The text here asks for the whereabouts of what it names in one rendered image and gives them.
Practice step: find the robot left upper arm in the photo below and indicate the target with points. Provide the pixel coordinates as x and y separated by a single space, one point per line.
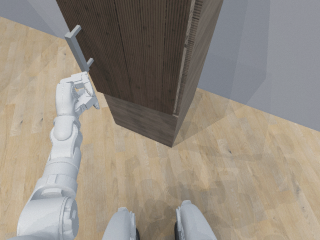
49 219

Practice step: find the left robot thigh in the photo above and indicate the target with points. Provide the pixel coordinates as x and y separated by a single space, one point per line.
122 226

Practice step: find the left robot hand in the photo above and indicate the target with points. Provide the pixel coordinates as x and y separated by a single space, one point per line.
70 102

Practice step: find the robot thigh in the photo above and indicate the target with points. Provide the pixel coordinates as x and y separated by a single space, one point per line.
122 226
191 221

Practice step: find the handle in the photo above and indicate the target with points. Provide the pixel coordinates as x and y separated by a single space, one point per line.
76 50

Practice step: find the right robot thigh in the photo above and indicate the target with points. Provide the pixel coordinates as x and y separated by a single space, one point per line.
191 221

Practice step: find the robot left forearm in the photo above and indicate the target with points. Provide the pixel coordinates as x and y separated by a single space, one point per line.
59 178

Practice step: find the cupboard door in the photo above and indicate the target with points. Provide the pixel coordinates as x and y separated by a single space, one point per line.
137 46

